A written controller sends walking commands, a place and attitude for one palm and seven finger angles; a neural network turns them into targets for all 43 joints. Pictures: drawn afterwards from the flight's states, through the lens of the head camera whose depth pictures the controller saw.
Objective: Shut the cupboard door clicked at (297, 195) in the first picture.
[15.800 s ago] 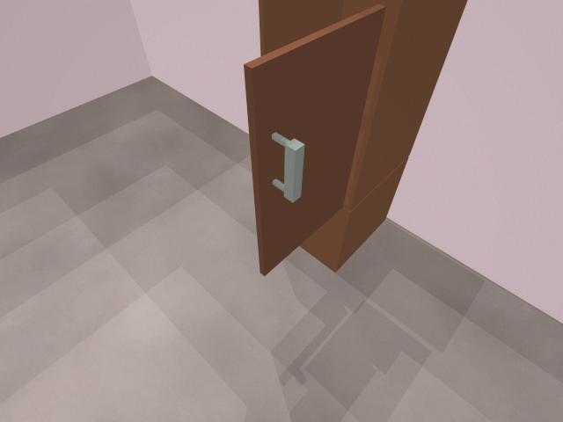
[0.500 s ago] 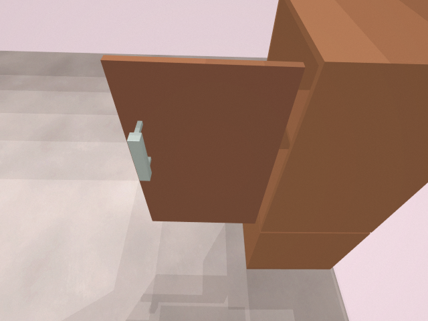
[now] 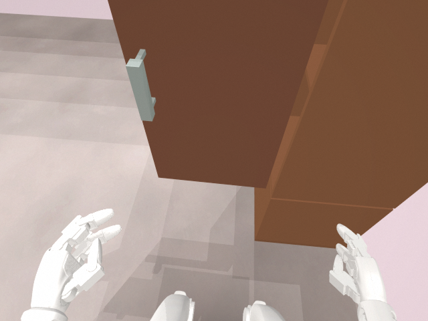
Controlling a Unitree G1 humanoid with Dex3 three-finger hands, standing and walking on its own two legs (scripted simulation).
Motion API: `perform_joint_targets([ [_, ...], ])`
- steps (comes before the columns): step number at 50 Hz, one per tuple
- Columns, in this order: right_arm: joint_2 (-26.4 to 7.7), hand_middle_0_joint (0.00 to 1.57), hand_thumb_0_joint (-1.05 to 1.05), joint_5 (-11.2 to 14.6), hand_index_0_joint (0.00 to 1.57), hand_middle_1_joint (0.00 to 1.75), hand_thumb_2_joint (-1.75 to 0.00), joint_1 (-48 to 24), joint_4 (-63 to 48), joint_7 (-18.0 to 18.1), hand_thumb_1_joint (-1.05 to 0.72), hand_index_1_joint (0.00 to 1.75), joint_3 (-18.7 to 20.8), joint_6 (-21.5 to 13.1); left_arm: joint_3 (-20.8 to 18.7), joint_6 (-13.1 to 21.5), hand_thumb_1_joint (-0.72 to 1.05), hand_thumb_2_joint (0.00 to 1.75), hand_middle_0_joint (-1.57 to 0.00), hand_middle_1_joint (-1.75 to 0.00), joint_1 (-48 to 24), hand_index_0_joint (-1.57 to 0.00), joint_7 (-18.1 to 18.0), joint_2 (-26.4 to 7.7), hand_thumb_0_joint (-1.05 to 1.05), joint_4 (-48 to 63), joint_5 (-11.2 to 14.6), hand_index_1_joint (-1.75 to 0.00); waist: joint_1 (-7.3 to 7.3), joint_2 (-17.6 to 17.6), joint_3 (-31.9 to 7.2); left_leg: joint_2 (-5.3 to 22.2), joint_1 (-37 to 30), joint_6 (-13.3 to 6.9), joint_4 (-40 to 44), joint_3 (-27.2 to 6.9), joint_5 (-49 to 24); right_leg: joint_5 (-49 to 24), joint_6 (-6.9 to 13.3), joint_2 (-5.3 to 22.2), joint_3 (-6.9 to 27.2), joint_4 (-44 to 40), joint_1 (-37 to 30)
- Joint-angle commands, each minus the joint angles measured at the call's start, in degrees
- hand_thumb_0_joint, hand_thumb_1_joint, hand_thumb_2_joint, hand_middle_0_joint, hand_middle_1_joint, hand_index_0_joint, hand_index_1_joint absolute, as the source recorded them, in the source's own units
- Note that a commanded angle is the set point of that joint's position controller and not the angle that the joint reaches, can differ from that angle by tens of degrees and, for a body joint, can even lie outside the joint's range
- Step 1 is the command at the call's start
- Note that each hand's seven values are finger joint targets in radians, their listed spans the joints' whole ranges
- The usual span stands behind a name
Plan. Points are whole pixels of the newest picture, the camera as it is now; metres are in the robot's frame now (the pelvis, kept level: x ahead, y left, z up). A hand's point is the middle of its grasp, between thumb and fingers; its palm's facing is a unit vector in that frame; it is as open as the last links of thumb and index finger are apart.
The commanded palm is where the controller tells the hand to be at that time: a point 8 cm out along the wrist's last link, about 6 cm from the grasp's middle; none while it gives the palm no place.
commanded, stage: raise the hand and make a fist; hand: left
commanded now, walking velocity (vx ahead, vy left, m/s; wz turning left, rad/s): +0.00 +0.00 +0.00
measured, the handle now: (144, 86) +0.53 +0.20 +0.14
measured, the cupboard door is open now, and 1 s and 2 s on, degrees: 89 89 89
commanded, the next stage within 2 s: bring the fist close to the handle in 1.46 s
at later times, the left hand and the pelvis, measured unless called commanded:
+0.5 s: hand (88, 230) +0.23 +0.22 +0.09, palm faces +0.01 -1.00 -0.04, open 3.7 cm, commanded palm +0.20 +0.27 +0.10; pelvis +0.01 +0.03 +0.03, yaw +0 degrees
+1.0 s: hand (76, 206) +0.25 +0.23 +0.14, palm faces +0.02 -1.00 -0.06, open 3.1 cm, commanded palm +0.22 +0.28 +0.14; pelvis +0.02 +0.04 +0.05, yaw +0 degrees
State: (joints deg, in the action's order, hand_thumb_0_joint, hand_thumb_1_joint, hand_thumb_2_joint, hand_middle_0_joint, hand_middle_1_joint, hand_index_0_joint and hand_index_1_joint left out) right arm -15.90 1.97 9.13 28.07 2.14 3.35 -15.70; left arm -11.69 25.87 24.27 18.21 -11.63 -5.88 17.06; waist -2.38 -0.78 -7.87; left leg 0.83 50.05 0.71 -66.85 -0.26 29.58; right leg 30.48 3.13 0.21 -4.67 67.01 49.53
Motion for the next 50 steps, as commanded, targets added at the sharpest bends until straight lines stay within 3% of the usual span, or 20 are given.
perform_joint_targets([
  [1,-5.2,0.20,0.00,-0.4,0.20,0.30,-0.90,2.0,-6.4,2.1,-0.90,0.30,0.0,-3.2,-0.2,7.4,0.90,0.90,-0.62,-0.76,-16.2,-0.62,-1.6,-9.8,0.00,23.8,0.6,-0.76,5.66,1.9,-7.4,-0.9,-3.4,-3.0,5.8,-0.8,-4.9,4.2,-2.5,0.2,11.2,-18.9,-5.3],
  [4,-5.7,0.20,0.00,0.2,0.20,0.30,-0.90,2.4,-5.5,2.8,-0.90,0.30,-0.7,-3.3,1.2,3.7,0.90,0.90,-0.68,-0.82,-12.8,-0.68,0.9,-9.6,0.00,18.5,0.8,-0.82,5.33,2.8,-6.5,-1.0,-2.6,-3.0,6.9,-1.2,-3.3,5.9,-2.5,0.2,10.5,-20.0,-6.3],
  [5,-5.7,0.20,0.00,0.4,0.20,0.30,-0.90,2.3,-5.5,3.1,-0.90,0.30,-1.0,-3.0,0.2,1.4,0.90,0.90,-0.69,-0.84,-11.5,-0.69,1.6,-10.5,0.00,15.9,1.2,-0.84,4.60,3.2,-5.9,-1.0,-1.9,-3.0,7.1,-1.3,-3.8,6.0,-2.6,0.3,11.2,-20.9,-7.6],
  [7,-5.3,0.20,0.00,0.9,0.20,0.30,-0.90,2.3,-6.4,3.2,-0.90,0.30,-0.9,-2.4,-2.3,-2.8,0.90,0.90,-0.73,-0.88,-8.9,-0.73,2.2,-11.6,0.00,15.0,1.8,-0.88,2.79,1.5,-8.3,-1.2,-2.4,-2.7,8.6,-1.0,-5.2,5.3,-3.0,1.0,11.5,-22.1,-11.8],
  [10,-4.2,0.20,0.00,0.7,0.20,0.30,-0.90,1.3,-7.4,3.1,-0.90,0.30,-1.2,-1.5,-6.9,-6.7,0.90,0.90,-0.79,-0.94,-5.8,-0.79,0.2,-13.1,0.00,15.5,3.0,-0.94,0.19,1.2,-9.9,-1.5,-3.9,-2.4,10.9,-1.4,-8.7,-0.2,-3.1,1.2,10.7,-22.1,-16.8],
  [12,-3.4,0.20,0.00,0.3,0.20,0.30,-0.90,1.6,-7.6,2.6,-0.90,0.30,-1.0,-1.4,-8.0,-6.3,0.90,0.90,-0.82,-0.98,-3.6,-0.82,-1.5,-12.0,0.00,18.5,3.3,-0.98,-0.41,-0.8,-12.3,-1.3,-6.2,-2.1,12.5,-1.7,-12.5,-7.8,-3.3,1.1,8.7,-20.6,-19.0],
  [16,-3.6,0.20,0.00,-0.5,0.20,0.30,-0.90,2.5,-6.9,1.9,-0.90,0.30,-0.9,-1.4,-4.8,-3.3,0.90,0.90,-0.90,-1.06,-1.8,-0.90,-3.3,-9.1,0.00,19.6,2.3,-1.06,0.76,-0.5,-10.2,-1.2,-8.8,-2.0,14.5,-2.1,-15.9,-15.9,-3.1,0.2,5.0,-18.0,-17.5],
  [20,-4.9,0.20,0.00,-0.6,0.20,0.30,-0.90,3.1,-6.8,1.8,-0.90,0.30,-0.9,-1.5,-2.6,-1.7,0.90,0.90,-0.97,-1.14,-2.9,-0.97,-2.7,-8.9,0.00,19.4,1.8,-1.14,1.82,0.8,-7.0,-1.2,-9.9,-2.1,15.8,-2.3,-13.5,-11.3,-2.1,-0.7,3.2,-18.0,-14.1],
  [24,-5.3,0.20,0.00,-0.4,0.20,0.30,-0.90,3.9,-7.7,1.8,-0.90,0.30,-0.8,-1.8,-1.8,-1.3,0.90,0.90,-1.04,-1.22,-3.1,-1.04,-3.1,-9.2,0.00,24.9,1.5,-1.22,1.60,3.6,-10.6,-1.1,-14.9,-1.9,17.8,-2.9,-15.2,-13.4,-1.7,-1.1,1.4,-17.4,-14.7],
  [30,-5.2,0.20,0.00,-0.3,0.20,0.30,-0.90,4.0,-7.8,1.7,-0.90,0.30,-1.3,-0.5,-2.1,-3.7,0.90,0.90,-1.15,-1.34,-2.9,-1.15,-5.5,-9.8,0.00,26.9,0.2,-1.34,1.36,5.5,-8.7,-0.5,-17.9,-1.2,20.0,-3.9,-18.3,-16.3,-1.2,-1.8,-0.1,-17.4,-15.8],
  [33,-5.1,0.20,0.00,-0.1,0.20,0.30,-0.90,4.3,-8.6,1.3,-0.90,0.30,-1.6,0.3,-0.2,-5.4,0.90,0.90,-1.21,-1.40,-2.5,-1.21,-5.9,-8.0,0.00,27.3,-0.4,-1.40,1.61,6.1,-7.9,-0.1,-19.8,-0.5,21.5,-4.3,-19.3,-16.6,-1.4,-1.8,-0.7,-18.1,-15.9],
  [36,-5.2,0.20,0.00,0.0,0.20,0.30,-0.90,4.4,-9.0,1.4,-0.90,0.30,-2.0,0.9,0.3,-7.3,0.90,0.90,-1.26,-1.46,-4.1,-1.26,-5.8,-8.1,0.00,26.7,-0.8,-1.46,2.06,5.0,-6.1,0.0,-20.0,-0.5,22.5,-4.5,-18.1,-16.5,-1.4,-1.9,-0.8,-19.2,-16.4],
  [38,-5.2,0.20,0.00,0.0,0.20,0.30,-0.90,4.3,-9.2,1.4,-0.90,0.30,-2.2,1.0,-0.1,-8.0,0.90,0.90,-1.30,-1.50,-5.1,-1.30,-5.7,-8.5,0.00,27.3,-0.6,-1.50,1.89,4.8,-7.2,-0.2,-21.1,-0.5,23.0,-4.5,-18.5,-17.2,-1.5,-2.0,-0.7,-19.8,-17.5],
  [41,-5.0,0.20,0.00,0.2,0.20,0.30,-0.90,4.0,-9.1,1.3,-0.90,0.30,-2.7,1.3,-0.5,-9.0,0.90,0.90,-1.30,-1.50,-6.7,-1.30,-5.6,-8.8,0.00,27.1,-0.5,-1.50,1.75,5.3,-5.5,-0.3,-21.3,-0.5,23.8,-4.4,-18.4,-17.5,-1.2,-2.0,-0.6,-20.8,-18.7],
  [43,-4.9,0.20,0.00,0.2,0.20,0.30,-0.90,3.9,-8.9,1.4,-0.90,0.30,-2.8,1.1,-0.9,-9.1,0.90,0.90,-1.30,-1.50,-8.0,-1.30,-5.5,-9.3,0.00,27.8,-0.4,-1.50,1.66,5.9,-6.6,-0.3,-22.5,-0.4,24.2,-4.3,-18.8,-17.9,-1.3,-1.9,-0.5,-21.3,-19.4],
  [50,-5.2,0.20,0.00,0.5,0.20,0.30,-0.90,3.0,-7.8,1.7,-0.90,0.30,-3.3,0.6,-2.2,-10.9,0.90,0.90,-1.30,-1.50,-10.3,-1.30,-4.6,-10.6,0.00,25.1,0.4,-1.50,1.53,3.1,-4.2,-0.8,-22.0,-1.2,25.7,-3.6,-16.3,-17.1,-1.4,-1.7,0.3,-24.4,-22.3],
])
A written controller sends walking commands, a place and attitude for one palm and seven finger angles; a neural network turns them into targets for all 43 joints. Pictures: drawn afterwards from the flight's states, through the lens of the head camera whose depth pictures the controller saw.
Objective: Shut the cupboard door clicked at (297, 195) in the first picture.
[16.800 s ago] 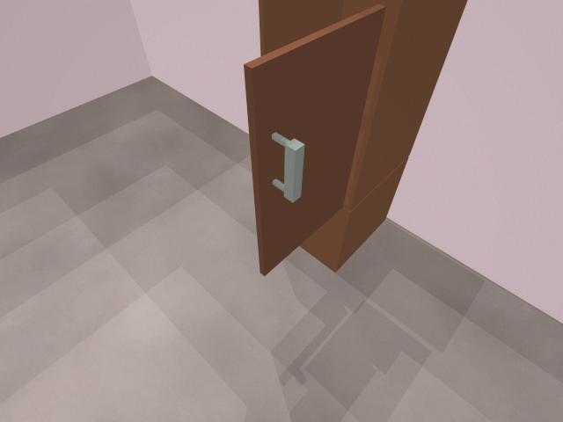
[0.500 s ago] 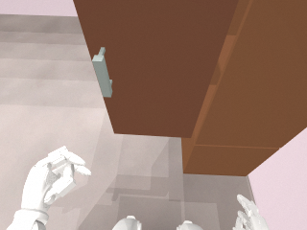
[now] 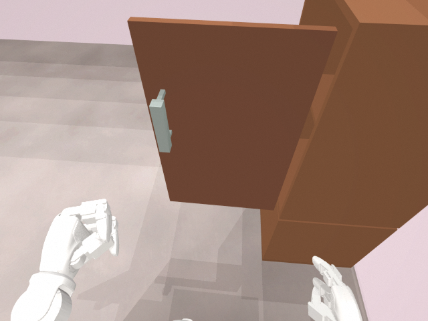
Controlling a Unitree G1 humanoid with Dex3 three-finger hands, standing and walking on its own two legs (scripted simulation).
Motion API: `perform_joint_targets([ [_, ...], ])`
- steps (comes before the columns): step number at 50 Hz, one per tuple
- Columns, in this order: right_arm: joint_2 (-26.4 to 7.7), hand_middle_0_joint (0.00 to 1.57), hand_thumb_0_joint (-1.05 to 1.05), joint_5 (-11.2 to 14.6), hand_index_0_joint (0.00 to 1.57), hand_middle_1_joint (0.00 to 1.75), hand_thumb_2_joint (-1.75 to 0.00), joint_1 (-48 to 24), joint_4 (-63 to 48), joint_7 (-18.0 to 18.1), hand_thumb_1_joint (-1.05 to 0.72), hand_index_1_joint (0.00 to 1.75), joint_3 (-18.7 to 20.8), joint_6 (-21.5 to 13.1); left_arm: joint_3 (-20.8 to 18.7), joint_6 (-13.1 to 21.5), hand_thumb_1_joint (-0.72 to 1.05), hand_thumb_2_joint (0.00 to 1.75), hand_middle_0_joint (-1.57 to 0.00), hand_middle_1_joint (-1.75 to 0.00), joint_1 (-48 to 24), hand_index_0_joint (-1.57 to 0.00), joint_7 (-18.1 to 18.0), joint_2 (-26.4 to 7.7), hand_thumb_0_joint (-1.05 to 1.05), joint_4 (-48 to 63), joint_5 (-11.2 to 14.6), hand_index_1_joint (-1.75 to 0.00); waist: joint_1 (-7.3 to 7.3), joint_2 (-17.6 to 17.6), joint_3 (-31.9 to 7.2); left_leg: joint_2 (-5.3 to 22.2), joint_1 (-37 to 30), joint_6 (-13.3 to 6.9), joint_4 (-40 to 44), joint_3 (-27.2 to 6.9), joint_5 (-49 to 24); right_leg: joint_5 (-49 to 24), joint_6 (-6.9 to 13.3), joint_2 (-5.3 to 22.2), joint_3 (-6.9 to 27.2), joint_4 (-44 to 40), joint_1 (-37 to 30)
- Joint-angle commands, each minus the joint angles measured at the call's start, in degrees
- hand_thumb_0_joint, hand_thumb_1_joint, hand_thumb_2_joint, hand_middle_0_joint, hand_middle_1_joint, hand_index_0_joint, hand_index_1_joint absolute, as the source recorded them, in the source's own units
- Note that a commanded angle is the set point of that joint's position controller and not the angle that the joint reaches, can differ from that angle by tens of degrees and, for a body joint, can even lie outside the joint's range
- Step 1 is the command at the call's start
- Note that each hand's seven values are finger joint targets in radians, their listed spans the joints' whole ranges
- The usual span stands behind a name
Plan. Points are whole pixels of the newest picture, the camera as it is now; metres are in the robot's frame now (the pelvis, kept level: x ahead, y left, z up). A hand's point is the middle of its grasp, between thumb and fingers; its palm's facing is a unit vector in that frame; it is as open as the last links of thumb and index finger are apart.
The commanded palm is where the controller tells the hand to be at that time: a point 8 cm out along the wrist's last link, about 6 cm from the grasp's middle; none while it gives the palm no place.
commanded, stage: raise the hand and make a fist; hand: left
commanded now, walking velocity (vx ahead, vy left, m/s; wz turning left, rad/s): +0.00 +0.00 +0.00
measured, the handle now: (163, 121) +0.50 +0.16 +0.09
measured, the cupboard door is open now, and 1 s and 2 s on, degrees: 89 89 89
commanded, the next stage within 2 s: bring the fist close to the handle in 0.46 s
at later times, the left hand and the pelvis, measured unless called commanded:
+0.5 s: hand (126, 235) +0.23 +0.16 +0.10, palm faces +0.02 -1.00 -0.06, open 3.1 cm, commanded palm +0.20 +0.22 +0.10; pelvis +0.00 -0.02 +0.01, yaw +0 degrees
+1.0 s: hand (151, 193) +0.31 +0.14 +0.10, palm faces +0.00 -1.00 -0.05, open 3.1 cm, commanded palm +0.29 +0.19 +0.10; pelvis +0.01 -0.02 +0.01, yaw -1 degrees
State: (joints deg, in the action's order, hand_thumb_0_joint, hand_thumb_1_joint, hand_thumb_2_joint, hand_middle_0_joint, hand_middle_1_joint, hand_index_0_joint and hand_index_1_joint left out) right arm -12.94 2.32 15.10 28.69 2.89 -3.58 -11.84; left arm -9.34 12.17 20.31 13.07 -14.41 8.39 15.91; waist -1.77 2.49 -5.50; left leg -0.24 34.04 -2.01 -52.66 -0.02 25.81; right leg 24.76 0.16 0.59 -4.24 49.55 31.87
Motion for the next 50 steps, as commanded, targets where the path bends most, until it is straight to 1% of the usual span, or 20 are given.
perform_joint_targets([
  [1,-8.0,0.20,0.00,0.4,0.20,0.30,-0.90,-3.2,-8.3,1.0,-0.90,0.30,3.6,-3.4,-3.9,2.6,0.90,0.90,-1.30,-1.50,-6.9,-1.30,0.8,-7.0,0.00,11.1,1.6,-1.50,1.01,0.5,-6.9,0.3,-6.5,1.4,11.8,-3.6,-12.5,-11.4,1.5,-1.9,0.0,-7.4,-5.0],
  [4,-8.0,0.20,0.00,0.4,0.20,0.30,-0.90,-3.3,-7.8,1.2,-0.90,0.30,3.6,-4.0,-4.8,2.0,0.90,0.90,-1.30,-1.50,-6.5,-1.30,1.0,-7.3,0.00,10.2,2.2,-1.50,0.68,-0.1,-7.0,0.0,-6.7,1.2,12.2,-3.0,-12.9,-12.0,1.4,-1.6,0.4,-8.5,-6.3],
  [5,-8.2,0.20,0.00,0.3,0.20,0.30,-0.90,-3.4,-7.5,1.2,-0.90,0.30,3.7,-4.1,-5.4,1.8,0.90,0.90,-1.30,-1.50,-5.9,-1.30,1.0,-7.9,0.00,9.1,2.3,-1.50,0.53,-2.3,-6.5,-0.1,-5.9,1.1,12.1,-3.0,-12.9,-12.0,1.3,-1.6,0.8,-8.9,-7.3],
  [7,-8.1,0.20,0.00,0.5,0.20,0.30,-0.90,-3.5,-7.5,1.1,-0.90,0.30,3.9,-4.4,-4.6,2.0,0.90,0.90,-1.30,-1.50,-5.8,-1.30,1.3,-6.7,0.00,9.2,2.4,-1.50,0.74,-1.6,-6.1,-0.3,-5.9,1.0,11.9,-2.3,-12.7,-11.8,1.1,-1.3,1.2,-9.4,-6.8],
  [10,-8.3,0.20,0.00,0.2,0.20,0.30,-0.90,-3.4,-7.0,1.0,-0.90,0.30,4.1,-4.7,-5.8,2.8,0.90,0.90,-1.30,-1.50,-5.5,-1.30,1.0,-8.1,0.00,8.7,2.3,-1.50,0.50,-2.2,-6.3,-0.5,-5.4,0.9,11.4,-2.0,-12.9,-11.8,1.1,-1.1,2.1,-9.7,-7.6],
  [11,-8.2,0.20,0.00,0.3,0.20,0.30,-0.90,-3.6,-7.2,0.9,-0.90,0.30,4.1,-4.7,-5.0,3.1,0.90,0.90,-1.30,-1.50,-5.9,-1.30,1.0,-7.2,0.00,9.1,2.2,-1.50,0.68,-2.3,-6.5,-0.5,-5.4,0.8,11.4,-1.7,-13.0,-11.9,0.9,-0.9,2.2,-9.8,-7.6],
  [14,-8.1,0.20,0.00,0.4,0.20,0.30,-0.90,-3.7,-7.0,0.9,-0.90,0.30,4.2,-5.2,-5.2,4.4,0.90,0.90,-1.30,-1.50,-6.4,-1.30,0.4,-7.6,0.00,10.3,2.0,-1.50,0.77,-0.1,-7.3,-0.6,-6.0,0.8,11.3,-1.4,-12.3,-10.9,0.8,-0.7,2.5,-9.8,-6.9],
  [15,-8.1,0.20,0.00,0.2,0.20,0.30,-0.90,-3.5,-6.7,1.0,-0.90,0.30,4.2,-5.1,-5.9,4.6,0.90,0.90,-1.30,-1.50,-6.0,-1.30,0.1,-8.6,0.00,9.9,1.8,-1.50,0.77,-1.4,-6.6,-0.5,-5.6,0.8,11.2,-1.6,-12.5,-11.0,0.9,-0.8,2.7,-9.9,-7.5],
  [18,-8.0,0.20,0.00,0.2,0.20,0.30,-0.90,-3.6,-6.5,0.9,-0.90,0.30,4.5,-5.5,-5.5,5.5,0.90,0.90,-1.30,-1.50,-5.8,-1.30,0.0,-7.6,0.00,10.1,2.0,-1.50,1.03,-0.8,-7.6,-0.7,-5.8,0.6,10.6,-0.9,-13.0,-12.3,0.5,-0.3,3.4,-10.1,-7.5],
  [25,-8.2,0.20,0.00,0.3,0.20,0.30,-0.90,-3.6,-6.1,1.1,-0.90,0.30,4.5,-5.5,-5.3,5.3,0.90,0.90,-1.30,-1.50,-5.8,-1.30,0.3,-8.1,0.00,8.1,1.7,-1.50,1.61,-2.8,-5.9,-0.5,-5.0,0.4,10.2,-0.9,-12.3,-10.9,0.1,-0.1,4.3,-11.1,-7.2],
  [28,-7.9,0.20,0.00,0.5,0.20,0.30,-0.90,-3.8,-6.2,1.0,-0.90,0.30,4.4,-5.7,-4.9,5.3,0.90,0.90,-1.30,-1.50,-6.1,-1.30,0.2,-7.2,0.00,9.2,1.7,-1.50,1.38,-1.0,-7.5,-0.6,-6.2,0.5,10.7,-0.8,-13.2,-12.5,0.2,-0.2,3.5,-10.6,-7.5],
  [30,-8.3,0.20,0.00,0.3,0.20,0.30,-0.90,-3.6,-5.4,1.3,-0.90,0.30,4.3,-5.4,-5.1,5.3,0.90,0.90,-1.30,-1.50,-10.2,-1.30,-0.1,-8.2,0.00,7.7,1.4,-1.50,2.46,-3.8,-5.8,-0.4,-5.6,0.3,10.3,-1.1,-13.0,-12.2,0.0,-0.4,3.6,-10.8,-6.6],
  [33,-8.2,0.20,0.00,0.4,0.20,0.30,-0.90,-3.8,-4.5,1.5,-0.90,0.30,4.2,-5.6,-3.8,5.4,0.90,0.90,-1.30,-1.50,-16.4,-1.30,-0.3,-6.9,0.00,5.4,1.1,-1.50,3.01,-1.9,-6.1,-0.5,-6.1,0.4,10.4,-0.9,-11.8,-10.7,-0.1,-0.3,3.9,-11.0,-5.3],
  [39,-8.2,0.20,0.00,0.4,0.20,0.30,-0.90,-3.6,-3.8,1.2,-0.90,0.30,4.5,-5.4,-3.0,4.1,0.90,0.90,-1.30,-1.50,-21.0,-1.30,-1.1,-6.8,0.00,1.7,-0.3,-1.50,2.39,-1.9,-10.1,-0.5,-8.2,0.5,11.0,-0.9,-15.3,-15.6,0.1,-0.1,3.0,-9.8,-7.4],
  [42,-8.1,0.20,0.00,0.3,0.20,0.30,-0.90,-3.7,-3.8,0.9,-0.90,0.30,4.4,-4.6,-3.4,3.2,0.90,0.90,-1.30,-1.50,-22.6,-1.30,-1.9,-6.7,0.00,-1.1,-0.8,-1.50,1.99,-3.1,-10.0,-0.4,-8.2,0.6,11.6,-0.7,-16.6,-17.4,0.1,-0.1,2.8,-9.8,-8.4],
  [44,-8.0,0.20,0.00,0.3,0.20,0.30,-0.90,-3.7,-3.7,0.6,-0.90,0.30,4.4,-4.2,-3.7,3.1,0.90,0.90,-1.30,-1.50,-24.8,-1.30,-2.8,-6.9,0.00,-1.5,-1.0,-1.50,1.98,-1.4,-10.8,-0.4,-9.0,0.8,11.8,-0.4,-17.2,-18.2,0.2,-0.1,2.6,-9.6,-8.4],
  [45,-8.2,0.20,0.00,0.1,0.20,0.30,-0.90,-3.7,-3.7,0.6,-0.90,0.30,4.5,-3.9,-4.7,3.1,0.90,0.90,-1.30,-1.50,-24.5,-1.30,-3.4,-7.7,0.00,-2.1,-1.1,-1.50,1.57,-3.8,-10.8,-0.3,-8.5,0.6,11.9,-0.5,-18.0,-19.0,0.2,-0.1,2.7,-9.7,-9.6],
  [47,-7.9,0.20,0.00,0.2,0.20,0.30,-0.90,-3.7,-3.6,0.3,-0.90,0.30,4.5,-3.6,-2.3,3.4,0.90,0.90,-1.30,-1.50,-27.6,-1.30,-3.8,-5.5,0.00,-3.0,-1.7,-1.50,2.28,-2.5,-10.7,-0.3,-9.2,0.8,12.1,-0.2,-17.7,-18.8,0.2,-0.2,2.5,-9.7,-8.6],
  [48,-8.0,0.20,0.00,0.2,0.20,0.30,-0.90,-3.7,-3.2,0.2,-0.90,0.30,4.5,-3.4,-2.6,3.6,0.90,0.90,-1.30,-1.50,-29.0,-1.30,-4.2,-5.9,0.00,-4.1,-1.9,-1.50,2.30,-1.7,-10.0,-0.3,-9.1,0.9,12.1,-0.2,-17.4,-18.5,0.3,-0.2,2.6,-9.8,-8.2],
  [50,-8.3,0.20,0.00,0.0,0.20,0.30,-0.90,-3.5,-2.8,0.2,-0.90,0.30,4.6,-2.8,-3.8,3.7,0.90,0.90,-1.30,-1.50,-29.7,-1.30,-4.9,-7.4,0.00,-6.2,-2.4,-1.50,2.11,-3.4,-10.4,-0.2,-8.8,0.7,12.1,0.0,-17.9,-19.0,0.2,-0.2,2.8,-9.9,-8.9],
])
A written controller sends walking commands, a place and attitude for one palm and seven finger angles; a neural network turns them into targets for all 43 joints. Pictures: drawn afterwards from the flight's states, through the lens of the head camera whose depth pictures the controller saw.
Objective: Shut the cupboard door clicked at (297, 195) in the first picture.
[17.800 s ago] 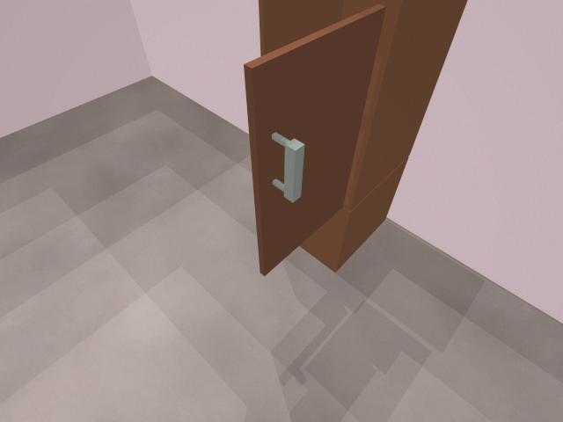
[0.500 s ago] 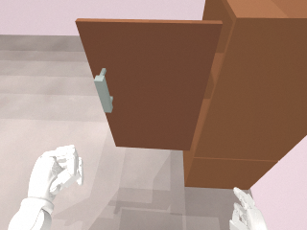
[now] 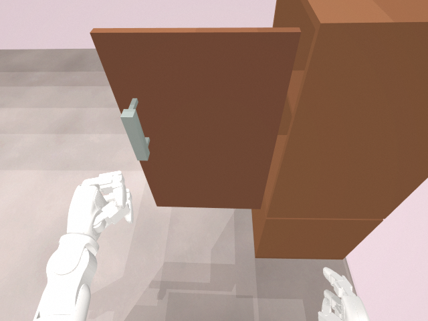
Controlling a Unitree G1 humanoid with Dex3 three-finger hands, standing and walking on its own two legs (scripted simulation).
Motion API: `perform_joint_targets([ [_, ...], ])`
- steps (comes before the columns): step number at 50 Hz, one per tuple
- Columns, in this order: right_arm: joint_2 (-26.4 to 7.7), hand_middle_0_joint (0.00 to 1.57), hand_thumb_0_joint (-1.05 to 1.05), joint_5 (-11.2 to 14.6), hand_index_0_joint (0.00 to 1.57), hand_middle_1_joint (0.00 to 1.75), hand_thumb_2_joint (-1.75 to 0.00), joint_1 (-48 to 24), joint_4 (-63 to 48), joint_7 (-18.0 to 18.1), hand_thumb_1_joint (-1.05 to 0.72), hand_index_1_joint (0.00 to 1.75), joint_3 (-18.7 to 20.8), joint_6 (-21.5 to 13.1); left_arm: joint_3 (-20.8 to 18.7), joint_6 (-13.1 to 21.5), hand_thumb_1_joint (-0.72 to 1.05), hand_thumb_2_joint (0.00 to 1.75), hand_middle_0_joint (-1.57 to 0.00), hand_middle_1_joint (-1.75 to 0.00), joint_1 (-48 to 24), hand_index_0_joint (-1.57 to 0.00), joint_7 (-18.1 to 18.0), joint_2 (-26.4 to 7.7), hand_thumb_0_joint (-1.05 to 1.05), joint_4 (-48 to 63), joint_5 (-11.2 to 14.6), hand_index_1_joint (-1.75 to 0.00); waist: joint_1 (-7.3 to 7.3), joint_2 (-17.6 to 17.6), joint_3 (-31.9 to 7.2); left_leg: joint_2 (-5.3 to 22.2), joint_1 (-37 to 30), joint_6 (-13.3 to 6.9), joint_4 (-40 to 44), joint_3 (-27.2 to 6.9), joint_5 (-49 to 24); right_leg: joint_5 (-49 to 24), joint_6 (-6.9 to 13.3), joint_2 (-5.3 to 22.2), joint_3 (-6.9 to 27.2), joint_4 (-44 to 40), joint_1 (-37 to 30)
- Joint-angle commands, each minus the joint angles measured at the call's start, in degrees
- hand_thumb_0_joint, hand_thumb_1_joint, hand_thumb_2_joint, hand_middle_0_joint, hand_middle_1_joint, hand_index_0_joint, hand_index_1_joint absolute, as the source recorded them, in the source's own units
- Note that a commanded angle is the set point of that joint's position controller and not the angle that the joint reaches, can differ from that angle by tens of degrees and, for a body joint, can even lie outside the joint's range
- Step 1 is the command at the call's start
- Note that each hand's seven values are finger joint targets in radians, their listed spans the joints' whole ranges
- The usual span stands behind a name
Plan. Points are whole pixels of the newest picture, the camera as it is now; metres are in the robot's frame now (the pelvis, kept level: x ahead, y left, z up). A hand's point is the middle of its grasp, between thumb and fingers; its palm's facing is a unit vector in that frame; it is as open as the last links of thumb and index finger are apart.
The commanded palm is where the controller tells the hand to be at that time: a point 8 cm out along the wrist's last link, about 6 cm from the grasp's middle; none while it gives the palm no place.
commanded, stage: bring the fist close to the handle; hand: left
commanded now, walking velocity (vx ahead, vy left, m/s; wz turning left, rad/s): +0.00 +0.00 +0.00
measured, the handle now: (138, 130) +0.49 +0.19 +0.08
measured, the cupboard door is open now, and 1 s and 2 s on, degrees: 89 89 73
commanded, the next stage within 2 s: push the door shut along its arc in 0.96 s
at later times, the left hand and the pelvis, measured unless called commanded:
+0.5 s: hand (142, 167) +0.38 +0.16 +0.09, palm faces +0.02 -1.00 -0.03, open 3.1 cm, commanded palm +0.36 +0.21 +0.08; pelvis +0.00 +0.00 +0.00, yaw -1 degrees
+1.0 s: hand (137, 163) +0.38 +0.17 +0.09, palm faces +0.03 -1.00 -0.01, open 3.1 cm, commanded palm +0.36 +0.22 +0.08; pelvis -0.01 +0.01 +0.00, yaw -1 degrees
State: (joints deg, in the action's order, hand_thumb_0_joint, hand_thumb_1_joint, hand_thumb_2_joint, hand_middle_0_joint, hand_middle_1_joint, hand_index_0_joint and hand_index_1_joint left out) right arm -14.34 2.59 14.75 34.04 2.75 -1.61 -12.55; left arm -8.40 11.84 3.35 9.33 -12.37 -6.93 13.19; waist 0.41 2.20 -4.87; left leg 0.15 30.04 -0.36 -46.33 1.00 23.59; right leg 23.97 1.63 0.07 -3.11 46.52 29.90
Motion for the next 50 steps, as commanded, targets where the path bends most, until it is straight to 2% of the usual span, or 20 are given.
perform_joint_targets([
  [1,-6.8,0.20,0.00,-0.2,0.20,0.30,-0.90,-3.1,-8.0,0.2,-0.90,0.30,2.7,-1.9,-4.0,4.2,0.90,0.90,-1.30,-1.50,-14.8,-1.30,-1.1,-8.7,0.00,8.5,0.2,-1.50,0.28,-2.8,-11.4,-0.6,-4.9,-0.9,6.0,-1.0,-15.4,-18.2,-1.3,0.4,1.9,-7.0,-7.0],
  [4,-6.7,0.20,0.00,-0.1,0.20,0.30,-0.90,-2.9,-7.4,0.1,-0.90,0.30,2.9,-1.4,-3.4,4.9,0.90,0.90,-1.30,-1.50,-20.4,-1.30,-1.3,-8.5,0.00,7.4,-0.1,-1.50,0.52,0.0,-13.2,-0.6,-6.8,-0.8,5.9,-0.8,-16.6,-19.3,-1.0,0.3,1.8,-6.6,-6.7],
  [5,-7.1,0.20,0.00,-0.3,0.20,0.30,-0.90,-2.6,-7.3,0.2,-0.90,0.30,3.0,-1.1,-4.8,4.8,0.90,0.90,-1.30,-1.50,-20.2,-1.30,-1.6,-10.2,0.00,5.9,-0.3,-1.50,0.42,-2.4,-13.3,-0.4,-6.2,-0.9,5.8,-1.0,-16.8,-19.5,-1.1,0.2,1.9,-6.8,-7.5],
  [6,-6.9,0.20,0.00,-0.2,0.20,0.30,-0.90,-2.6,-6.9,0.1,-0.90,0.30,3.0,-0.8,-4.0,5.0,0.90,0.90,-1.30,-1.50,-22.1,-1.30,-1.5,-9.2,0.00,4.8,-0.1,-1.50,1.00,-2.8,-13.5,-0.5,-6.4,-0.9,5.9,-0.8,-16.7,-19.8,-1.2,0.3,2.0,-7.0,-7.3],
  [12,-7.2,0.20,0.00,-0.1,0.20,0.30,-0.90,-1.5,-5.6,-0.1,-0.90,0.30,3.3,0.8,-4.9,5.3,0.90,0.90,-1.30,-1.50,-27.9,-1.30,-1.7,-10.2,0.00,-1.8,-0.6,-1.50,0.95,-2.3,-13.8,-0.4,-6.6,-0.7,6.2,-0.7,-18.0,-21.7,-1.1,0.2,2.0,-6.9,-7.5],
  [14,-7.1,0.20,0.00,0.0,0.20,0.30,-0.90,-1.4,-5.6,-0.3,-0.90,0.30,3.3,1.2,-3.3,5.7,0.90,0.90,-1.30,-1.50,-30.7,-1.30,-1.8,-8.5,0.00,-2.9,-0.8,-1.50,1.27,-1.0,-14.1,-0.4,-7.3,-0.6,6.2,-0.5,-18.4,-21.8,-0.9,0.2,1.9,-6.9,-6.8],
  [15,-7.3,0.20,0.00,-0.1,0.20,0.30,-0.90,-0.9,-5.3,-0.3,-0.90,0.30,3.5,1.5,-4.0,5.8,0.90,0.90,-1.30,-1.50,-31.9,-1.30,-2.1,-9.6,0.00,-4.0,-1.0,-1.50,1.43,-2.6,-14.3,-0.2,-7.1,-0.8,6.0,-0.7,-18.5,-21.6,-1.0,0.2,1.9,-6.8,-7.1],
  [17,-7.1,0.20,0.00,0.0,0.20,0.30,-0.90,-0.6,-5.2,-0.5,-0.90,0.30,3.6,1.8,-2.9,6.3,0.90,0.90,-1.30,-1.50,-34.2,-1.30,-2.4,-8.2,0.00,-4.9,-1.1,-1.50,1.75,-2.2,-15.2,-0.2,-7.8,-0.7,6.1,-0.7,-18.9,-22.3,-1.0,0.1,1.9,-6.8,-6.8],
  [19,-7.2,0.20,0.00,-0.2,0.20,0.30,-0.90,-0.1,-4.7,-0.7,-0.90,0.30,3.6,2.3,-3.2,6.8,0.90,0.90,-1.30,-1.50,-36.7,-1.30,-2.9,-8.7,0.00,-6.6,-1.4,-1.50,1.81,-1.7,-15.6,-0.2,-8.1,-0.6,6.0,-0.6,-19.5,-22.9,-0.9,0.1,1.9,-6.6,-6.6],
  [20,-7.7,0.20,0.00,-0.4,0.20,0.30,-0.90,0.4,-4.4,-0.6,-0.90,0.30,3.7,2.8,-4.9,6.7,0.90,0.90,-1.30,-1.50,-35.7,-1.30,-3.2,-10.5,0.00,-9.1,-1.6,-1.50,1.47,-4.6,-15.6,-0.1,-6.9,-0.8,6.0,-0.8,-19.2,-22.8,-1.0,0.0,2.0,-6.7,-7.5],
  [25,-7.9,0.20,0.00,-0.3,0.20,0.30,-0.90,1.2,-3.3,-0.5,-0.90,0.30,3.7,4.6,-6.6,7.7,0.90,0.90,-1.30,-1.50,-45.6,-1.30,-3.7,-13.7,0.00,-15.8,-2.5,-1.50,2.66,-3.4,-14.7,-0.2,-5.0,-0.9,5.9,-0.4,-15.7,-19.9,-1.1,0.1,2.9,-7.3,-6.4],
  [28,-7.6,0.20,0.00,-0.3,0.20,0.30,-0.90,1.9,-3.0,-0.8,-0.90,0.30,3.8,5.0,-6.5,9.1,0.90,0.90,-1.30,-1.50,-49.8,-1.30,-3.4,-13.1,0.00,-17.7,-2.4,-1.50,2.61,-0.8,-17.9,-0.4,-6.2,-0.8,5.5,-0.4,-17.5,-21.8,-0.8,-0.1,2.9,-6.5,-6.9],
  [31,-7.6,0.20,0.00,-0.4,0.20,0.30,-0.90,2.7,-4.0,-1.4,-0.90,0.30,4.2,5.5,-6.9,9.7,0.90,0.90,-1.30,-1.50,-42.7,-1.30,-2.4,-12.2,0.00,-18.5,-2.1,-1.50,0.98,-0.3,-20.8,-0.3,-7.3,-0.8,5.4,-0.1,-22.9,-27.3,-0.5,-0.2,2.7,-5.6,-9.6],
  [33,-7.6,0.20,0.00,-0.2,0.20,0.30,-0.90,3.2,-4.2,-1.7,-0.90,0.30,4.2,5.9,-5.9,9.4,0.90,0.90,-1.30,-1.50,-41.3,-1.30,-1.8,-10.7,0.00,-19.5,-1.8,-1.50,1.34,-2.2,-18.9,-0.3,-6.3,-0.7,5.7,0.1,-22.2,-27.1,-0.7,-0.3,2.3,-6.1,-8.9],
  [36,-8.3,0.20,0.00,-0.1,0.20,0.30,-0.90,3.4,-4.1,-1.5,-0.90,0.30,4.4,6.8,-8.1,8.9,0.90,0.90,-1.30,-1.50,-42.2,-1.30,-1.9,-13.1,0.00,-21.7,-1.5,-1.50,1.89,-6.2,-15.1,-0.4,-3.1,-1.1,6.5,0.3,-17.1,-23.0,-1.2,-0.3,2.7,-7.6,-8.1],
  [40,-7.9,0.20,0.00,-0.3,0.20,0.30,-0.90,3.0,-4.5,-1.1,-0.90,0.30,4.5,7.0,-8.2,11.1,0.90,0.90,-1.30,-1.50,-46.4,-1.30,-2.3,-14.7,0.00,-15.0,-2.3,-1.50,1.88,-0.4,-18.8,-0.3,-6.2,-1.2,6.3,0.3,-18.3,-22.9,-0.8,-0.4,3.0,-7.0,-8.7],
  [42,-7.3,0.20,0.00,-0.3,0.20,0.30,-0.90,2.7,-4.4,-1.2,-0.90,0.30,4.5,6.6,-5.6,12.1,0.90,0.90,-1.30,-1.50,-46.8,-1.30,-2.3,-11.3,0.00,-12.9,-1.9,-1.50,2.39,1.5,-19.5,-0.1,-8.6,-1.0,6.1,0.0,-19.9,-23.3,-0.6,-0.8,2.4,-6.7,-7.3],
  [45,-8.0,0.20,0.00,-0.2,0.20,0.30,-0.90,3.1,-3.5,-0.9,-0.90,0.30,4.6,6.7,-6.7,12.0,0.90,0.90,-1.30,-1.50,-45.2,-1.30,-2.2,-12.8,0.00,-16.1,-1.6,-1.50,2.70,-2.6,-17.0,0.1,-6.5,-1.1,6.4,-0.4,-17.0,-20.5,-0.8,-0.9,2.2,-7.3,-6.6],
  [49,-7.8,0.20,0.00,0.1,0.20,0.30,-0.90,2.3,-3.4,-1.0,-0.90,0.30,4.3,6.8,-3.9,10.4,0.90,0.90,-1.30,-1.50,-47.2,-1.30,-2.0,-9.6,0.00,-18.8,-1.8,-1.50,3.30,-0.3,-14.3,-0.1,-6.6,-0.9,7.1,-0.7,-14.0,-17.1,-0.6,-0.9,1.8,-8.0,-3.6],
  [50,-8.2,0.20,0.00,-0.1,0.20,0.30,-0.90,2.8,-3.1,-0.8,-0.90,0.30,4.3,7.0,-5.8,10.3,0.90,0.90,-1.30,-1.50,-47.5,-1.30,-2.4,-12.1,0.00,-19.8,-2.1,-1.50,3.26,-3.0,-14.2,0.0,-6.0,-1.0,7.1,-1.1,-13.4,-16.2,-0.7,-0.9,1.7,-8.1,-4.1],
])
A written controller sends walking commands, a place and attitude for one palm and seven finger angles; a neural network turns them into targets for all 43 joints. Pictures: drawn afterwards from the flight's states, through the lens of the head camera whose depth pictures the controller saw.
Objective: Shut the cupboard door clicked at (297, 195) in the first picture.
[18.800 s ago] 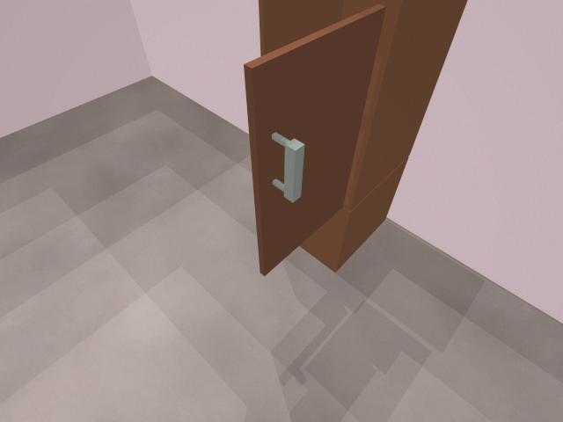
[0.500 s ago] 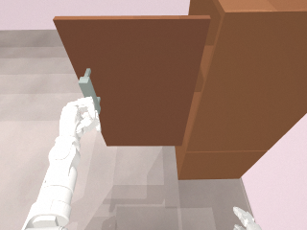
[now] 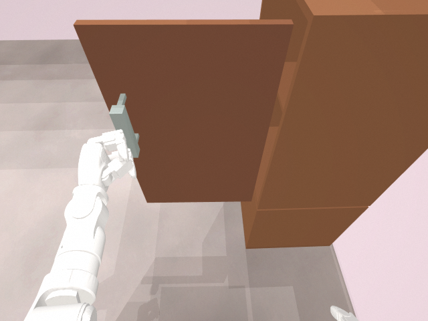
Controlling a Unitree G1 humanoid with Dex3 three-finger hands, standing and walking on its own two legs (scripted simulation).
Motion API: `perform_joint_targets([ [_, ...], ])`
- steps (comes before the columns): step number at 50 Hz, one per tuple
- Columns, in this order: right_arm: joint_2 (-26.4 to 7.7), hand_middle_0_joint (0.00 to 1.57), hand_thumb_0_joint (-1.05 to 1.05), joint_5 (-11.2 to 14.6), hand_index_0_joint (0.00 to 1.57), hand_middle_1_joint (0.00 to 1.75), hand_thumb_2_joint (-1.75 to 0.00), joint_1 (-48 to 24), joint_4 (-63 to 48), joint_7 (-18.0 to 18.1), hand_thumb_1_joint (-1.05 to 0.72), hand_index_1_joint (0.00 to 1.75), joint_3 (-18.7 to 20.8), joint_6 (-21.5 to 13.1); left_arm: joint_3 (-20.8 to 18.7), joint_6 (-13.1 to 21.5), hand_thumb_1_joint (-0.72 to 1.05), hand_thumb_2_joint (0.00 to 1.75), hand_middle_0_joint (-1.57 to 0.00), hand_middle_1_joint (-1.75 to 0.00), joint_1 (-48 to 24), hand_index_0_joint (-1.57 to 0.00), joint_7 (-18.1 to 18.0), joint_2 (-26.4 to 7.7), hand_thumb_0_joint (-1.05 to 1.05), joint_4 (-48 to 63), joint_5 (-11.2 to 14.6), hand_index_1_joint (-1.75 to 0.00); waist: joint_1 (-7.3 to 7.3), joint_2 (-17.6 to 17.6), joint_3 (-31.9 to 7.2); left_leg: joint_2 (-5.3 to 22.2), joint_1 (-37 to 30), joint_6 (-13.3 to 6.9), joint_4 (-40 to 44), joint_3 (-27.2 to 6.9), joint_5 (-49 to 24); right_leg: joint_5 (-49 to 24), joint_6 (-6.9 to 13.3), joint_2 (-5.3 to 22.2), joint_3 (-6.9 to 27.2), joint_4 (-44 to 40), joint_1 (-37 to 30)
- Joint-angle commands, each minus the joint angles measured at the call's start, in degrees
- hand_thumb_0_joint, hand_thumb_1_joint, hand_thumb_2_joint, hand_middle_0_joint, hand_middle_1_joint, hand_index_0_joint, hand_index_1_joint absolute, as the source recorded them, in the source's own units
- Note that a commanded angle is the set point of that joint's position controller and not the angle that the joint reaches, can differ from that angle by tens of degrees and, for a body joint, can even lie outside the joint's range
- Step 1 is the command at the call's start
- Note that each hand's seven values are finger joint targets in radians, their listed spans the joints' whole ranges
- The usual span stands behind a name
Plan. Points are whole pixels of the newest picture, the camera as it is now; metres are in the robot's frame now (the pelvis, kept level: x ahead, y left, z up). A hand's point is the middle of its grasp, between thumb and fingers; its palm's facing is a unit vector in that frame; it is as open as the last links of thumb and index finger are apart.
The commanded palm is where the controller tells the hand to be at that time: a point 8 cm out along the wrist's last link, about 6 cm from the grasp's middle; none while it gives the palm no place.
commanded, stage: push the door shut along its arc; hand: left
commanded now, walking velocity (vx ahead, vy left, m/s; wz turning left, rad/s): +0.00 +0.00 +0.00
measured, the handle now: (128, 126) +0.49 +0.20 +0.08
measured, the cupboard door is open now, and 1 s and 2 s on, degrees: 89 73 60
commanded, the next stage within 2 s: pull the fist back off the door in 1.94 s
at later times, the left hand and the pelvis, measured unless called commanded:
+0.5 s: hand (137, 142) +0.43 +0.16 +0.09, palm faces -0.04 -1.00 -0.03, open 3.1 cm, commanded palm +0.42 +0.20 +0.08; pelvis -0.01 +0.00 -0.01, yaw +1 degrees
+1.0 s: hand (150, 119) +0.50 +0.15 +0.09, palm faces -0.18 -0.98 -0.01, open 3.1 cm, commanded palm +0.50 +0.18 +0.08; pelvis -0.02 +0.00 -0.02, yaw +0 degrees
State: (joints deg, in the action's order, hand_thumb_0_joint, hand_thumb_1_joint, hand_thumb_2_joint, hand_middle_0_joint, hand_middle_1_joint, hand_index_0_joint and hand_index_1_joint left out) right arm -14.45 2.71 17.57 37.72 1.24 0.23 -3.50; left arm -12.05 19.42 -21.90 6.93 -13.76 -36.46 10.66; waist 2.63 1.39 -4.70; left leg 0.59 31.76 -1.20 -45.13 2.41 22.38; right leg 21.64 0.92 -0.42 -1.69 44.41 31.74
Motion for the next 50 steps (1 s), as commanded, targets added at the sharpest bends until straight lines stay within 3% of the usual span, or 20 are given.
perform_joint_targets([
  [1,-8.0,0.20,0.00,-0.1,0.20,0.30,-0.90,-0.4,-7.3,0.6,-0.90,0.30,2.4,-2.0,-1.9,2.6,0.90,0.90,-1.30,-1.50,-22.3,-1.30,-0.1,-10.4,0.00,9.7,0.4,-1.50,0.72,-1.7,-15.0,-0.6,-7.6,-0.2,6.1,-2.4,-11.8,-13.6,0.1,-0.3,0.6,-5.9,-6.2],
  [2,-7.6,0.20,0.00,-0.1,0.20,0.30,-0.90,-0.9,-7.6,0.6,-0.90,0.30,2.2,-2.1,-1.0,2.7,0.90,0.90,-1.30,-1.50,-23.6,-1.30,-0.2,-8.9,0.00,10.2,0.5,-1.50,0.73,-0.5,-15.0,-0.6,-8.0,-0.1,6.2,-2.3,-11.8,-13.6,0.1,-0.3,0.5,-5.9,-5.9],
  [4,-7.7,0.20,0.00,-0.2,0.20,0.30,-0.90,-0.7,-7.6,0.5,-0.90,0.30,2.3,-2.2,-1.6,3.4,0.90,0.90,-1.30,-1.50,-23.9,-1.30,-0.4,-9.8,0.00,11.3,0.3,-1.50,0.33,0.5,-17.2,-0.5,-9.5,0.1,5.9,-2.5,-13.4,-14.7,0.4,-0.4,0.4,-5.2,-6.4],
  [8,-7.9,0.20,0.00,-0.2,0.20,0.30,-0.90,0.1,-6.6,0.7,-0.90,0.30,2.1,-1.9,-0.8,3.6,0.90,0.90,-1.30,-1.50,-29.9,-1.30,0.5,-10.4,0.00,6.8,-0.3,-1.50,2.07,-1.5,-15.4,-0.4,-8.6,0.0,5.2,-3.0,-12.8,-14.5,0.2,-0.6,0.3,-4.8,-4.3],
  [12,-8.1,0.20,0.00,-0.2,0.20,0.30,-0.90,0.7,-6.0,0.9,-0.90,0.30,1.8,-1.6,-0.6,3.6,0.90,0.90,-1.30,-1.50,-37.8,-1.30,1.9,-11.5,0.00,2.0,-0.7,-1.50,3.09,1.0,-15.9,-0.6,-8.5,0.1,4.8,-3.4,-11.6,-13.1,0.4,-0.5,0.6,-4.4,-2.5],
  [15,-8.7,0.20,0.00,-0.5,0.20,0.30,-0.90,2.4,-5.3,0.9,-0.90,0.30,2.0,-1.3,-2.3,3.9,0.90,0.90,-1.30,-1.50,-39.1,-1.30,3.1,-13.4,0.00,-2.8,-0.6,-1.50,3.06,-0.7,-18.4,-0.5,-8.6,0.0,3.8,-3.7,-13.8,-14.9,0.5,-0.7,0.5,-3.6,-2.8],
  [16,-8.7,0.20,0.00,-0.5,0.20,0.30,-0.90,2.7,-5.5,0.7,-0.90,0.30,2.0,-1.2,-3.3,4.0,0.90,0.90,-1.30,-1.50,-38.1,-1.30,3.6,-14.3,0.00,-4.1,-0.5,-1.50,2.29,-0.4,-19.4,-0.7,-8.0,0.2,3.7,-3.6,-14.4,-15.7,0.5,-0.6,0.7,-3.3,-3.7],
  [17,-8.6,0.20,0.00,-0.4,0.20,0.30,-0.90,2.9,-5.6,0.7,-0.90,0.30,2.0,-1.1,-2.3,4.4,0.90,0.90,-1.30,-1.50,-40.5,-1.30,4.2,-13.4,0.00,-3.8,-0.4,-1.50,3.19,-0.6,-19.7,-0.6,-8.3,0.1,3.4,-3.5,-15.3,-16.8,0.4,-0.6,0.6,-3.1,-3.3],
  [20,-8.9,0.20,0.00,-0.5,0.20,0.30,-0.90,3.9,-5.1,0.7,-0.90,0.30,2.1,-0.8,-2.0,5.0,0.90,0.90,-1.30,-1.50,-42.8,-1.30,5.5,-13.7,0.00,-6.8,-0.5,-1.50,3.73,0.3,-19.4,-0.6,-8.2,0.0,2.6,-3.6,-15.7,-16.5,0.5,-0.8,0.6,-2.7,-1.6],
  [22,-9.2,0.20,0.00,-0.4,0.20,0.30,-0.90,4.8,-4.3,0.7,-0.90,0.30,2.2,-0.7,-1.8,5.3,0.90,0.90,-1.30,-1.50,-46.3,-1.30,6.3,-14.3,0.00,-9.1,-0.6,-1.50,4.72,-1.5,-18.3,-0.4,-6.7,-0.1,2.5,-4.0,-13.4,-14.7,0.4,-0.9,0.6,-2.8,-0.1],
  [23,-9.3,0.20,0.00,-0.5,0.20,0.30,-0.90,5.0,-4.2,0.7,-0.90,0.30,2.3,-0.6,-1.3,5.6,0.90,0.90,-1.30,-1.50,-48.4,-1.30,6.7,-14.3,0.00,-8.9,-0.7,-1.50,5.21,0.6,-18.6,-0.5,-7.1,-0.1,2.2,-4.0,-13.4,-14.4,0.4,-0.9,0.8,-2.7,0.7],
  [29,-10.2,0.20,0.00,-0.7,0.20,0.30,-0.90,7.4,-2.3,0.8,-0.90,0.30,2.5,-0.7,0.8,5.4,0.90,0.90,-1.30,-1.50,-55.8,-1.30,8.8,-13.7,0.00,-14.0,-1.0,-1.50,7.73,1.8,-19.7,-0.4,-7.0,-0.2,1.2,-5.0,-10.3,-10.5,0.4,-1.1,0.8,-2.6,5.3],
  [33,-10.9,0.20,0.00,-1.0,0.20,0.30,-0.90,9.3,-1.4,1.0,-0.90,0.30,2.4,-0.7,-2.2,5.0,0.90,0.90,-1.30,-1.50,-59.6,-1.30,10.1,-18.3,0.00,-16.4,-1.3,-1.50,8.24,1.0,-22.1,-0.3,-5.6,-0.5,0.2,-5.6,-11.0,-10.8,0.4,-1.1,0.9,-1.8,5.2],
  [36,-11.1,0.20,0.00,-1.1,0.20,0.30,-0.90,10.1,-1.3,0.9,-0.90,0.30,2.1,-0.6,-1.2,4.4,0.90,0.90,-1.30,-1.50,-61.5,-1.30,11.1,-18.0,0.00,-19.0,-1.7,-1.50,9.16,3.3,-21.4,-0.2,-5.1,-0.6,-0.6,-5.7,-10.8,-10.2,0.5,-1.3,0.9,-1.5,7.7],
  [38,-11.5,0.20,0.00,-1.3,0.20,0.30,-0.90,11.1,-1.2,1.0,-0.90,0.30,2.1,-0.5,-3.4,4.1,0.90,0.90,-1.30,-1.50,-63.8,-1.30,11.3,-21.6,0.00,-19.8,-2.0,-1.50,9.63,1.8,-22.2,-0.2,-2.6,-0.9,-1.2,-5.6,-9.7,-9.7,0.2,-1.3,1.5,-1.4,6.7],
  [40,-11.6,0.20,0.00,-1.5,0.20,0.30,-0.90,11.9,-1.4,1.0,-0.90,0.30,2.0,-0.6,-4.2,3.9,0.90,0.90,-1.30,-1.50,-64.5,-1.30,12.1,-22.4,0.00,-20.3,-2.0,-1.50,9.51,3.6,-23.8,-0.3,-3.3,-0.9,-1.8,-5.7,-11.5,-11.1,0.5,-1.4,1.4,-0.7,6.5],
  [42,-11.7,0.20,0.00,-1.4,0.20,0.30,-0.90,12.3,-1.5,1.0,-0.90,0.30,1.9,-0.4,-4.6,3.3,0.90,0.90,-1.30,-1.50,-64.4,-1.30,13.2,-23.9,0.00,-21.9,-2.4,-1.50,9.97,3.0,-24.3,-0.2,-1.9,-1.0,-2.6,-5.4,-11.6,-11.7,0.3,-1.5,1.7,-0.6,6.5],
  [47,-11.9,0.20,0.00,-1.6,0.20,0.30,-0.90,13.8,-1.4,0.7,-0.90,0.30,1.9,-0.2,-3.1,2.5,0.90,0.90,-1.30,-1.50,-68.6,-1.30,15.0,-23.2,0.00,-22.3,-2.4,-1.50,11.20,5.8,-25.1,0.1,-3.2,-1.0,-4.0,-5.9,-12.8,-11.4,0.4,-1.9,1.4,0.0,9.8],
  [48,-12.1,0.20,0.00,-1.7,0.20,0.30,-0.90,14.4,-1.3,0.7,-0.90,0.30,2.0,-0.1,-4.3,2.5,0.90,0.90,-1.30,-1.50,-69.1,-1.30,15.0,-24.9,0.00,-21.5,-2.5,-1.50,11.08,5.6,-26.2,0.3,-3.5,-1.0,-4.2,-6.2,-14.0,-12.2,0.5,-1.9,1.2,0.4,9.5],
  [50,-12.1,0.20,0.00,-1.8,0.20,0.30,-0.90,14.9,-1.5,0.7,-0.90,0.30,2.0,-0.1,-3.7,2.1,0.90,0.90,-1.30,-1.50,-69.7,-1.30,15.6,-24.0,0.00,-21.3,-2.2,-1.50,11.13,6.9,-28.1,0.1,-5.2,-1.0,-4.8,-6.3,-16.2,-13.7,0.7,-2.1,1.0,1.0,10.0],
])
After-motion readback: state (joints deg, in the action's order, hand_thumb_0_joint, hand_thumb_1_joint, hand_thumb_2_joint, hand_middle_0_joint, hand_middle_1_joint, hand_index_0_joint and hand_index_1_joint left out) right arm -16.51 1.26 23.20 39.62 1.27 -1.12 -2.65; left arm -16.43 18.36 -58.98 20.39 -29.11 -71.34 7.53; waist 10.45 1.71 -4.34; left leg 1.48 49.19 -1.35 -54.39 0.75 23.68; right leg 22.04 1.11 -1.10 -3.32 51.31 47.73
